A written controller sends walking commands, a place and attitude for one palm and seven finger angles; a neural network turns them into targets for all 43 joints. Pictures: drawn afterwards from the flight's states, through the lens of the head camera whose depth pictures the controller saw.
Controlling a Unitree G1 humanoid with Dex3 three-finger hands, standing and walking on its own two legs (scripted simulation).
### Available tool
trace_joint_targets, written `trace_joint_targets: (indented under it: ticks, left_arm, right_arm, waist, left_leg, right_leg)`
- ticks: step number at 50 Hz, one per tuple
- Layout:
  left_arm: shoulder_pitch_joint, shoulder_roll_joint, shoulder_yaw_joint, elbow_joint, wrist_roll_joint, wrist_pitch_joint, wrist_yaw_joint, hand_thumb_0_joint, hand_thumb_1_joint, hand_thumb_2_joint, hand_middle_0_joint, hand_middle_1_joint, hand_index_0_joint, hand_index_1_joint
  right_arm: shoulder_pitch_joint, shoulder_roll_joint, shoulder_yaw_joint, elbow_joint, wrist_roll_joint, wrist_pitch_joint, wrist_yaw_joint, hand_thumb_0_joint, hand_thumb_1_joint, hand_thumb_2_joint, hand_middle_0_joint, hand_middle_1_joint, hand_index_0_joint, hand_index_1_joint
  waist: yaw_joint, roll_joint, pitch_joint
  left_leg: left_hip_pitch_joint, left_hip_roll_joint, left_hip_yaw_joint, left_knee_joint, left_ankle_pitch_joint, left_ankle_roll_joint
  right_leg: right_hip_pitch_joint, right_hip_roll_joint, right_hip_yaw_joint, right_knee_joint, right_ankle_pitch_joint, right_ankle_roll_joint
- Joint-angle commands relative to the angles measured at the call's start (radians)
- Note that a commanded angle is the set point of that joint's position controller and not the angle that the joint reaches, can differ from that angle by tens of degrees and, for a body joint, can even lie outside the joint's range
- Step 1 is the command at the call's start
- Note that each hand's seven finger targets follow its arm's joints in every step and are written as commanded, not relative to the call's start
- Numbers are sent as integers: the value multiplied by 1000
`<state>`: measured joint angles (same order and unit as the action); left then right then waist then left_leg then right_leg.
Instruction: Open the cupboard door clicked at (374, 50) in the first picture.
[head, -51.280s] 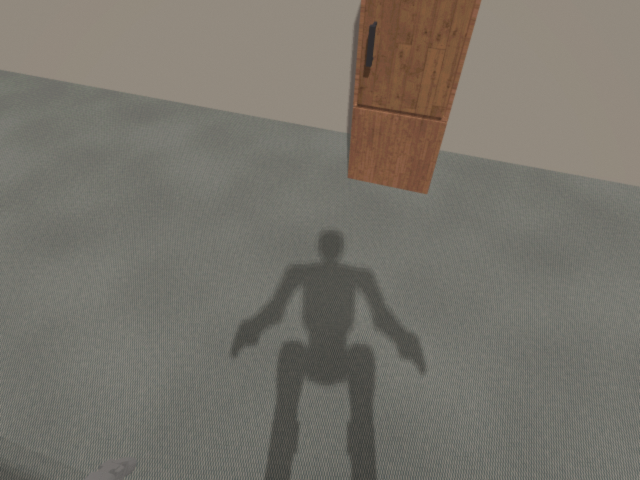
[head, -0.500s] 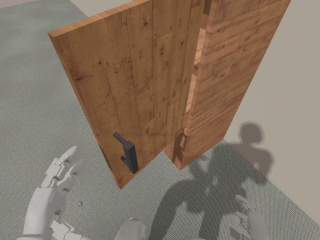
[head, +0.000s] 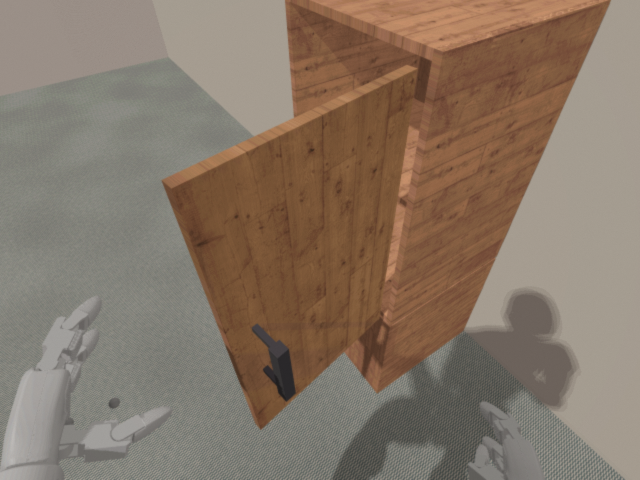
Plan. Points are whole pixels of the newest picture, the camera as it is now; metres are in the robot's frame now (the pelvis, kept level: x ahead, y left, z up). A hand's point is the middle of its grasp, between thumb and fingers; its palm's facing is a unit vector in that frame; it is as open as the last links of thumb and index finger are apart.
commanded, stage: draw the hand back to the body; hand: left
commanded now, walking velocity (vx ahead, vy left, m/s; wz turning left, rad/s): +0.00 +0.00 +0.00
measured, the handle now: (274, 363) +0.30 +0.11 -0.06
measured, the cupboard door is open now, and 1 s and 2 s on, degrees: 100 100 100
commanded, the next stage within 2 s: step back with the hand held close in 0.72 s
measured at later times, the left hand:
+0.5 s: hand (72, 316) +0.21 +0.25 +0.19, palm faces +0.44 -0.80 -0.41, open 7.8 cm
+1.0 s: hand (80, 319) +0.21 +0.24 +0.18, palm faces +0.39 -0.80 -0.45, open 7.5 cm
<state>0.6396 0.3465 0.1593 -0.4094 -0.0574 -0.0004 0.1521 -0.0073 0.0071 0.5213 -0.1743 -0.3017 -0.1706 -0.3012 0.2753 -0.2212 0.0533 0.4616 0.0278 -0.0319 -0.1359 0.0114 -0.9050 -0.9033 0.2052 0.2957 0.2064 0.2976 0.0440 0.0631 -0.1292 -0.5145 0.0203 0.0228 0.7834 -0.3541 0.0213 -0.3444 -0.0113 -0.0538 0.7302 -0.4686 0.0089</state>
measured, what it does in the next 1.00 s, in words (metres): stands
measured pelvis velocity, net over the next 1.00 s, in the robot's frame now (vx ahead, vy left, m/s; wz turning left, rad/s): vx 0.00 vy -0.02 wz -0.02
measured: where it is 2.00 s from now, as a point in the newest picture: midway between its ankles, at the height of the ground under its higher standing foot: outside the picture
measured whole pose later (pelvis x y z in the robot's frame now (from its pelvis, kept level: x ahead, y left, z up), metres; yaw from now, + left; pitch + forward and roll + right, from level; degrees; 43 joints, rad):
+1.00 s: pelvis +0.00 -0.02 +0.03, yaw -1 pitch +0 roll -1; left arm 0.48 0.37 0.38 -0.39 -0.07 -0.12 0.10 0.01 0.89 0.90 -0.21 -0.30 -0.20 -0.30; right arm 0.16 -0.23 0.01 0.59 0.00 -0.02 -0.09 0.01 -0.91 -0.90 0.21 0.30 0.21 0.30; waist 0.03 0.06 0.01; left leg -0.25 0.04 0.04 0.46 -0.21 -0.01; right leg -0.08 0.02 -0.04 0.38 -0.29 -0.01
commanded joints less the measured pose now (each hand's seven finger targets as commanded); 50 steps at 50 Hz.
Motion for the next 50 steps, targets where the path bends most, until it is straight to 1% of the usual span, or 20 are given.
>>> trace_joint_targets:
  ticks: [1, 3, 6, 11, 17, 21, 22, 26, 29, 31, 33, 34, 36, 41, 42, 43, 44, 45, 47, 50]
  left_arm:
    - [-77, 156, 150, -231, 12, -73, 29, 0, 340, 660, -180, -300, -180, -300]
    - [-87, 156, 163, -247, 10, -82, 25, 0, 410, 690, -182, -300, -182, -300]
    - [-83, 192, 229, -231, 3, -83, 21, 0, 515, 735, -186, -300, -186, -300]
    - [-152, 207, 284, -221, -8, -93, 10, 0, 690, 810, -192, -300, -192, -300]
    - [-255, 227, 328, -278, -13, -120, 6, 0, 900, 900, -200, -300, -200, -300]
    - [-161, 145, 275, -134, -23, -103, -15, 0, 900, 900, -200, -300, -200, -300]
    - [-181, 143, 269, -144, -25, -105, -20, 0, 900, 900, -200, -300, -200, -300]
    - [-221, 204, 315, -189, -20, -117, -18, 0, 900, 900, -200, -300, -200, -300]
    - [-248, 220, 321, -267, -13, -133, -12, 0, 900, 900, -200, -300, -200, -300]
    - [-251, 226, 320, -270, -12, -132, -8, 0, 900, 900, -200, -300, -200, -300]
    - [-236, 211, 315, -253, -14, -134, -7, 0, 900, 900, -200, -300, -200, -300]
    - [-231, 203, 309, -240, -14, -133, -8, 0, 900, 900, -200, -300, -200, -300]
    - [-217, 196, 310, -201, -18, -130, -12, 0, 900, 900, -200, -300, -200, -300]
    - [-214, 173, 298, -144, -25, -129, -25, 0, 900, 900, -200, -300, -200, -300]
    - [-286, 187, 298, -179, -24, -134, -26, 0, 900, 900, -200, -300, -200, -300]
    - [-351, 302, 409, -215, -10, -173, -21, 0, 900, 900, -200, -300, -200, -300]
    - [-283, 252, 366, -145, -9, -180, -30, 0, 900, 900, -200, -300, -200, -300]
    - [-266, 235, 342, -150, -3, -178, -34, 0, 900, 900, -200, -300, -200, -300]
    - [-231, 229, 341, -179, -3, -189, -35, 0, 900, 900, -200, -300, -200, -300]
    - [-155, 231, 348, -245, -3, -190, -28, 0, 900, 900, -200, -300, -200, -300]
  right_arm:
    - [-119, -110, -38, -137, -3, -82, 1, 0, -900, -900, 200, 300, 200, 300]
    - [-128, -109, -37, -125, -3, -92, 8, 0, -900, -900, 200, 300, 200, 300]
    - [-144, -109, -40, -107, -4, -95, 16, 0, -900, -900, 200, 300, 200, 300]
    - [-167, -106, -44, -80, -7, -96, 24, 0, -900, -900, 200, 300, 200, 300]
    - [-184, -106, -52, -51, -11, -112, 37, 0, -900, -900, 200, 300, 200, 300]
    - [-185, -110, -63, -37, -11, -95, 48, 0, -900, -900, 200, 300, 200, 300]
    - [-192, -113, -66, -41, -11, -92, 49, 0, -900, -900, 200, 300, 200, 300]
    - [-205, -112, -68, -40, -17, -87, 42, 0, -900, -900, 200, 300, 200, 300]
    - [-214, -103, -67, -38, -19, -102, 38, 0, -900, -900, 200, 300, 200, 300]
    - [-215, -101, -62, -30, -19, -108, 38, 0, -900, -900, 200, 300, 200, 300]
    - [-212, -100, -64, -23, -22, -117, 35, 0, -900, -900, 200, 300, 200, 300]
    - [-213, -102, -64, -20, -22, -117, 36, 0, -900, -900, 200, 300, 200, 300]
    - [-211, -103, -67, -15, -21, -114, 38, 0, -900, -900, 200, 300, 200, 300]
    - [-214, -105, -75, -13, -21, -100, 39, 0, -900, -900, 200, 300, 200, 300]
    - [-222, -110, -75, -12, -20, -100, 39, 0, -900, -900, 200, 300, 200, 300]
    - [-208, -121, -75, -28, -22, -78, 40, 0, -900, -900, 200, 300, 200, 300]
    - [-214, -115, -78, -6, -27, -61, 38, 0, -900, -900, 200, 300, 200, 300]
    - [-222, -117, -82, -12, -27, -51, 40, 0, -900, -900, 200, 300, 200, 300]
    - [-226, -113, -83, -26, -28, -36, 38, 0, -900, -900, 200, 300, 200, 300]
    - [-211, -125, -90, -52, -27, -14, 39, 0, -900, -900, 200, 300, 200, 300]
  waist:
    - [-2, 3, -22]
    - [-1, 20, -3]
    - [15, -26, 4]
    - [14, -34, 36]
    - [13, 45, 14]
    - [15, -59, 67]
    - [10, -51, 81]
    - [22, -53, 41]
    - [23, 31, 3]
    - [22, 50, 28]
    - [18, 22, 52]
    - [18, 35, 63]
    - [19, -15, 77]
    - [18, -67, 99]
    - [13, -43, 84]
    - [-28, -67, 142]
    - [-35, -99, 127]
    - [-35, -100, 112]
    - [-34, -61, 68]
    - [-31, 37, -19]
  left_leg:
    - [257, 8, -49, -184, 204, 5]
    - [281, 10, -46, -207, 239, 2]
    - [306, 10, -35, -230, 310, 1]
    - [351, 8, -13, -266, 328, 2]
    - [425, 9, -1, -297, 387, 1]
    - [421, 12, 4, -324, 379, 3]
    - [422, 11, 9, -332, 355, 4]
    - [442, 2, 15, -342, 352, 9]
    - [480, -3, 21, -342, 370, 8]
    - [472, -5, 17, -346, 356, 3]
    - [475, -5, 19, -350, 352, 5]
    - [476, -4, 20, -354, 355, 4]
    - [468, -2, 18, -360, 351, 3]
    - [470, -1, 25, -371, 324, 8]
    - [481, -3, 25, -373, 319, 9]
    - [433, 14, 20, -312, 291, 22]
    - [426, 10, 14, -290, 301, 21]
    - [428, 9, 16, -290, 321, 18]
    - [431, 12, 20, -298, 391, 16]
    - [467, 30, 16, -322, 542, 14]
  right_leg:
    - [-34, 10, -1, -180, 277, -25]
    - [-12, 9, -2, -197, 307, -25]
    - [54, 9, -2, -228, 381, -25]
    - [99, 8, 3, -282, 426, -20]
    - [133, 8, 11, -315, 472, -18]
    - [147, 11, 4, -339, 479, -11]
    - [141, 10, 7, -348, 467, -8]
    - [180, 9, 14, -366, 478, -9]
    - [187, 6, 19, -374, 494, -12]
    - [188, 7, 19, -387, 474, -16]
    - [173, 9, 18, -396, 479, -12]
    - [171, 10, 18, -398, 481, -12]
    - [178, 12, 17, -405, 479, -12]
    - [173, 12, 23, -425, 458, -4]
    - [169, 11, 29, -430, 451, -3]
    - [69, -43, 89, -479, 523, 8]
    - [79, -63, 85, -472, 588, 10]
    - [93, -67, 85, -459, 633, 12]
    - [124, -68, 69, -422, 700, 15]
    - [159, -42, 46, -368, 678, 11]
